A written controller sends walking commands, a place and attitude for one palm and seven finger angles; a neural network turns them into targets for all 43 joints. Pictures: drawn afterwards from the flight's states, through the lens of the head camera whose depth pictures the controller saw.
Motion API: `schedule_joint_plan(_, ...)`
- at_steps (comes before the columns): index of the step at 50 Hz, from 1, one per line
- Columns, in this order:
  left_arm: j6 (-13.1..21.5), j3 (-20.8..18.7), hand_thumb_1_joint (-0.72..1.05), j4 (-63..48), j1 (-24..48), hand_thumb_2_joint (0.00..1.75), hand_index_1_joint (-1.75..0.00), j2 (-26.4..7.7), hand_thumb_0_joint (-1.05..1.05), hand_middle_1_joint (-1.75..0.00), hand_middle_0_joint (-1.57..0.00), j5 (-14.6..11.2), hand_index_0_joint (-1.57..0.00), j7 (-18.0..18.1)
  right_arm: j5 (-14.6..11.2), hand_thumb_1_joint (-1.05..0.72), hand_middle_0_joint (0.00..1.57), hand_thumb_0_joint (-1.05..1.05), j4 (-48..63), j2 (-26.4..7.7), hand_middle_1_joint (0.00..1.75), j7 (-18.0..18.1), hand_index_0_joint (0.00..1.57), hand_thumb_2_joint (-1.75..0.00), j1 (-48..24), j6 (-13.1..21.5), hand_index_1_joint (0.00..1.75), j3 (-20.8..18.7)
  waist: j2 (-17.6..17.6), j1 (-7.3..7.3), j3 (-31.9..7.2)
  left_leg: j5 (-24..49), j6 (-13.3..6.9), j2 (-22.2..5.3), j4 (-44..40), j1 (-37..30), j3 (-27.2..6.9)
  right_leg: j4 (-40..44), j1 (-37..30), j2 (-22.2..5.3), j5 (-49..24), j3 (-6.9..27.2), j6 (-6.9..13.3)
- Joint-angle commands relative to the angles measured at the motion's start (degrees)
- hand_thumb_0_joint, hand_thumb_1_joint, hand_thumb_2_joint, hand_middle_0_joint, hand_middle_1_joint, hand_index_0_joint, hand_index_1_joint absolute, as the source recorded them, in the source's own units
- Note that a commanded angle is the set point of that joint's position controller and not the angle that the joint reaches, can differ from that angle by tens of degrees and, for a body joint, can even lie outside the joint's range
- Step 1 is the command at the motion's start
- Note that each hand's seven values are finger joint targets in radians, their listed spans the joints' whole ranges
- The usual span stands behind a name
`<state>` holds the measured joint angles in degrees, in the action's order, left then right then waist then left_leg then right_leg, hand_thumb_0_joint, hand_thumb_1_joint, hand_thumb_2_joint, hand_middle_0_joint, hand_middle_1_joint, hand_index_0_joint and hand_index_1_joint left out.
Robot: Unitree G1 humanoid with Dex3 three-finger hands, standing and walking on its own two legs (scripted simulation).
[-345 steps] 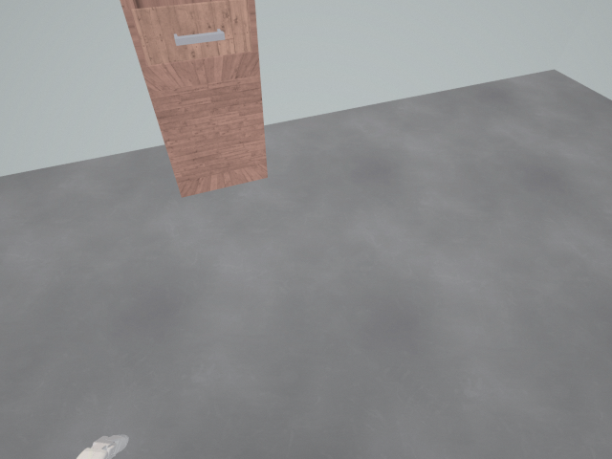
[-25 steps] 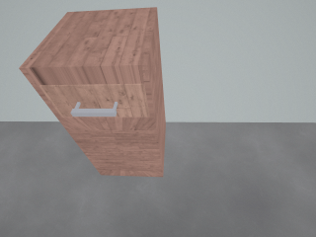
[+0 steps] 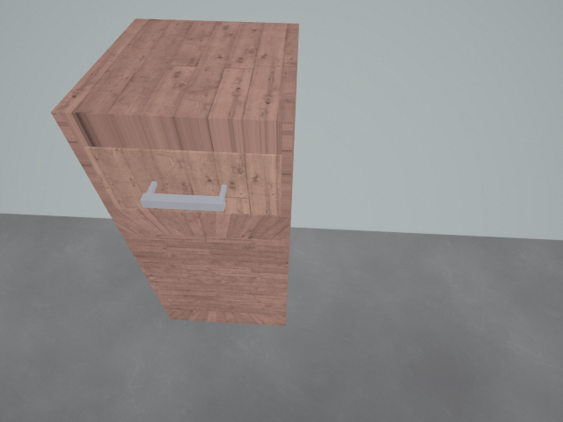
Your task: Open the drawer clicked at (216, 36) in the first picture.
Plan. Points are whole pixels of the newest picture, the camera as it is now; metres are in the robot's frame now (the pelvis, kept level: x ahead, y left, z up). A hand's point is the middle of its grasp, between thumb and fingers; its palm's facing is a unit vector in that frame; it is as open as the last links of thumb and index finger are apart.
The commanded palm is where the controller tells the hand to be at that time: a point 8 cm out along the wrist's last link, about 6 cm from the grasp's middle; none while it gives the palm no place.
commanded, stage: come to a stop and stand still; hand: left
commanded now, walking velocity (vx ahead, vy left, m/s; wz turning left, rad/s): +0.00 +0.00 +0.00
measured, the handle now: (186, 194) +0.54 +0.25 -0.04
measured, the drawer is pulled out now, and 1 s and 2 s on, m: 0.00 0.00 0.00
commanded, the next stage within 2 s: look again from close up in 0.12 s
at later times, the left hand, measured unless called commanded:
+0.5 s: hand out of the picture +0.01 +0.19 -0.17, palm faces -0.01 -0.97 -0.24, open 7.4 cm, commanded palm none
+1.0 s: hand out of the picture -0.01 +0.14 -0.18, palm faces +0.04 -0.98 -0.19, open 7.3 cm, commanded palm none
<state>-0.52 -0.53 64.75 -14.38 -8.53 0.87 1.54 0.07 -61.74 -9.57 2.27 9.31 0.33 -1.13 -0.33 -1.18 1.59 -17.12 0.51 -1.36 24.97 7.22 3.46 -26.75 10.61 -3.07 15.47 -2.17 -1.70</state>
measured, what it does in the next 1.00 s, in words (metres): stands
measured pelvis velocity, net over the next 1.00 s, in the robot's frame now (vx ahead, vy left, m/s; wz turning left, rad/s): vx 0.00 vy -0.02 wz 0.01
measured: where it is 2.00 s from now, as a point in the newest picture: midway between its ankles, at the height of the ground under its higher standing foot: outside the picture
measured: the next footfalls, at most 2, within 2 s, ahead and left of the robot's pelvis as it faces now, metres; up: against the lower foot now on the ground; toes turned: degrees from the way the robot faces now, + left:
none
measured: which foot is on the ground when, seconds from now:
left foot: down 0.00-1.00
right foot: down 0.00-1.00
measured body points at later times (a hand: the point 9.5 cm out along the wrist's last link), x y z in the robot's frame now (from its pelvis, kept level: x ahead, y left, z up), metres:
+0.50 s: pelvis -0.01 +0.00 -0.01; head +0.00 -0.02 +0.44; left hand +0.01 +0.24 -0.15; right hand -0.02 -0.21 -0.17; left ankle -0.04 +0.12 -0.74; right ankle -0.01 -0.13 -0.74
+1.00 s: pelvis +0.00 -0.02 -0.01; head +0.01 -0.04 +0.44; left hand -0.01 +0.20 -0.16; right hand -0.01 -0.25 -0.17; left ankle -0.04 +0.12 -0.74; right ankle -0.01 -0.13 -0.74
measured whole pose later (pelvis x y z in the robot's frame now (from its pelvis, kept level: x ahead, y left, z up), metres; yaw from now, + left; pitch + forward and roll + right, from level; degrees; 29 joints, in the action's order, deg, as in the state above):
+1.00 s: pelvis +0.00 -0.02 -0.01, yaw +0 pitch -1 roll +1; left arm 0.4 -0.3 63.9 -16.1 -7.8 0.9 1.0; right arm 0.5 -63.4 -10.0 1.5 16.7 -0.1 0.1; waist -1.1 -0.3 2.5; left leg -18.7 2.0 -3.3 29.0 9.4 2.5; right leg -31.3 12.8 -1.4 17.8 -3.2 0.7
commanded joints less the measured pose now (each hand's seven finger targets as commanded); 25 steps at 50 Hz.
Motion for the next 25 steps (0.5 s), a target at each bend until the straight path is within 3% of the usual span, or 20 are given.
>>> schedule_joint_plan(1,0.9,-1.0,0.90,-1.5,-2.6,0.90,-0.30,-6.4,0.00,-0.30,-0.20,-0.2,-0.20,0.6,0.4,-0.90,0.20,0.00,-0.4,-5.5,0.30,0.0,0.20,-0.90,5.8,0.6,0.30,-0.4,1.1,0.76,-0.8,19.9,-1.3,-5.5,-3.7,-0.6,-3.6,3.9,-1.2,-3.8,-16.9,2.7,1.8)
schedule_joint_plan(10,0.6,-0.9,0.90,-1.0,-2.4,0.90,-0.30,-6.7,0.00,-0.30,-0.20,-0.5,-0.20,0.6,0.4,-0.90,0.20,0.00,-2.2,-5.1,0.30,0.1,0.20,-0.90,8.0,0.8,0.30,0.3,-1.7,0.47,0.9,18.7,-1.1,-5.5,-5.8,0.5,-3.7,5.3,-3.3,-3.5,-14.4,2.0,1.9)
schedule_joint_plan(11,2.4,-0.3,0.90,0.3,-6.7,0.90,-0.30,-7.7,0.00,-0.30,-0.20,0.4,-0.20,2.9,-0.1,-0.90,0.20,0.00,2.0,-7.8,0.30,-0.8,0.20,-0.90,4.3,1.5,0.30,-0.1,0.7,-0.61,4.0,22.3,0.2,-5.8,5.4,5.9,-1.9,3.3,-0.3,-5.9,-30.3,5.1,2.1)
schedule_joint_plan(12,3.0,-0.7,0.90,-2.5,-4.7,0.90,-0.30,-9.9,0.00,-0.30,-0.20,0.1,-0.20,2.4,0.5,-0.90,0.20,0.00,3.3,-4.8,0.30,-1.1,0.20,-0.90,7.7,1.2,0.30,0.1,-1.9,1.71,0.2,8.7,-0.2,-3.4,2.3,5.7,-3.0,1.6,-1.9,-7.2,-25.6,5.8,3.8)
schedule_joint_plan(13,2.9,-0.3,0.90,-3.0,-2.3,0.90,-0.30,-9.0,0.00,-0.30,-0.20,-0.1,-0.20,1.7,0.6,-0.90,0.20,0.00,2.5,-4.3,0.30,-1.0,0.20,-0.90,8.8,1.5,0.30,0.4,-4.0,1.89,0.9,9.4,-0.9,-3.7,-0.7,5.7,-3.6,0.4,-0.8,-5.9,-20.5,4.5,4.2)
schedule_joint_plan(14,2.8,-0.1,0.90,-3.3,-2.8,0.90,-0.30,-8.2,0.00,-0.30,-0.20,-0.2,-0.20,1.4,0.7,-0.90,0.20,0.00,2.5,-4.8,0.30,-1.1,0.20,-0.90,10.7,1.7,0.30,0.6,-4.3,1.72,-1.4,11.8,-1.3,-4.8,-0.9,5.6,-4.5,-0.1,-1.5,-4.0,-12.3,3.0,4.2)
schedule_joint_plan(15,2.4,-0.1,0.90,-3.8,-2.8,0.90,-0.30,-8.2,0.00,-0.30,-0.20,-0.3,-0.20,1.2,0.8,-0.90,0.20,0.00,2.8,-5.1,0.30,-1.2,0.20,-0.90,10.8,1.6,0.30,0.7,-6.1,1.34,-2.7,13.2,-2.0,-5.4,-0.8,4.9,-4.2,-0.7,-1.8,-2.9,-8.5,2.1,4.0)
schedule_joint_plan(17,2.1,-0.1,0.90,-3.8,-2.7,0.90,-0.30,-7.6,0.00,-0.30,-0.20,-0.3,-0.20,0.8,0.8,-0.90,0.20,0.00,3.3,-5.6,0.30,-1.0,0.20,-0.90,11.1,1.7,0.30,0.8,-4.2,1.31,-3.5,14.1,-2.5,-5.5,-0.8,4.8,-4.6,-1.2,-2.0,-2.2,-7.3,1.5,3.7)
schedule_joint_plan(19,1.9,0.2,0.90,-3.9,-2.6,0.90,-0.30,-7.1,0.00,-0.30,-0.20,-0.5,-0.20,0.6,0.7,-0.90,0.20,0.00,3.5,-5.9,0.30,-0.9,0.20,-0.90,11.3,1.5,0.30,0.9,-0.7,1.34,-1.8,13.6,-2.6,-5.4,-0.9,4.7,-4.4,-1.1,-0.9,-2.5,-8.5,1.6,3.6)
schedule_joint_plan(21,1.6,0.2,0.90,-3.8,-2.2,0.90,-0.30,-6.8,0.00,-0.30,-0.20,-0.4,-0.20,0.4,0.8,-0.90,0.20,0.00,3.2,-5.8,0.30,-0.8,0.20,-0.90,11.5,1.4,0.30,0.9,-1.5,1.17,1.8,11.2,-2.8,-5.3,-2.2,6.5,-4.7,-0.9,0.6,-2.0,-6.0,1.8,3.5)
schedule_joint_plan(25,1.3,0.2,0.90,-3.6,-2.6,0.90,-0.30,-6.7,0.00,-0.30,-0.20,-0.4,-0.20,0.3,0.7,-0.90,0.20,0.00,2.3,-5.3,0.30,-0.8,0.20,-0.90,12.1,1.1,0.30,1.2,0.1,1.14,5.0,6.1,-2.7,-4.9,-4.3,8.0,-4.9,0.2,1.7,-1.8,-3.8,2.3,3.4)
